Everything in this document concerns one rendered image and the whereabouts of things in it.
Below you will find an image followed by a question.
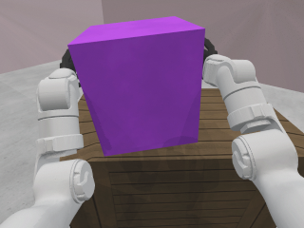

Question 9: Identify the pedestal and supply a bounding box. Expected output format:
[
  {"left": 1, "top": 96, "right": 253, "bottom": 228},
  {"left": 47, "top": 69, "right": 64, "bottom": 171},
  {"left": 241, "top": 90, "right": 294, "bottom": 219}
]
[{"left": 59, "top": 88, "right": 304, "bottom": 228}]

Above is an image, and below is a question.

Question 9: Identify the robot right hand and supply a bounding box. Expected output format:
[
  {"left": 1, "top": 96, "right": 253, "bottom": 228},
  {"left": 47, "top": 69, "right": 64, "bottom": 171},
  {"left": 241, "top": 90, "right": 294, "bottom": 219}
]
[{"left": 201, "top": 38, "right": 218, "bottom": 80}]

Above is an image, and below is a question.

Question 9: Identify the right robot upper arm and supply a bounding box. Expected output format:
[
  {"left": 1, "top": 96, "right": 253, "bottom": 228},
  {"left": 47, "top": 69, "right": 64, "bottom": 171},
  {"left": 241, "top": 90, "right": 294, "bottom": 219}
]
[{"left": 232, "top": 129, "right": 304, "bottom": 228}]

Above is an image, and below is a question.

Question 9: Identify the robot right forearm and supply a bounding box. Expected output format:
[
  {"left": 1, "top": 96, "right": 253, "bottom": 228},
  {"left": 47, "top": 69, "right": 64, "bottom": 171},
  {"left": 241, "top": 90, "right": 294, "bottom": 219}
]
[{"left": 202, "top": 54, "right": 298, "bottom": 168}]

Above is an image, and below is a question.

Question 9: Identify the robot left forearm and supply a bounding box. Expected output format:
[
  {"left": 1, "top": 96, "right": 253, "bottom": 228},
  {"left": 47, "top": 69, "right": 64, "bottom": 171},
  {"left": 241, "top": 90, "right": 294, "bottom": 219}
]
[{"left": 32, "top": 67, "right": 84, "bottom": 200}]

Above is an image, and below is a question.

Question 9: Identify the carton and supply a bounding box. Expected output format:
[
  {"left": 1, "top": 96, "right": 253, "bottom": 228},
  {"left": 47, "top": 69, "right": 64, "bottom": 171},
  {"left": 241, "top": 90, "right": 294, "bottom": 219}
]
[{"left": 67, "top": 16, "right": 205, "bottom": 157}]

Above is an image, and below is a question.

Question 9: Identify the left robot upper arm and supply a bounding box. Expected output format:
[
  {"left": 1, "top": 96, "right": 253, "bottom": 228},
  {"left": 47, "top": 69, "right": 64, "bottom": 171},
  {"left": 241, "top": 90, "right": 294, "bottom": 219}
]
[{"left": 0, "top": 159, "right": 95, "bottom": 228}]

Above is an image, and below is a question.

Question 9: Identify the robot left hand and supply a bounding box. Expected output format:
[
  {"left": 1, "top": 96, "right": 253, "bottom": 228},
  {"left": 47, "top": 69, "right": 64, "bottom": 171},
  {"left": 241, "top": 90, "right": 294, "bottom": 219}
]
[{"left": 60, "top": 49, "right": 81, "bottom": 87}]

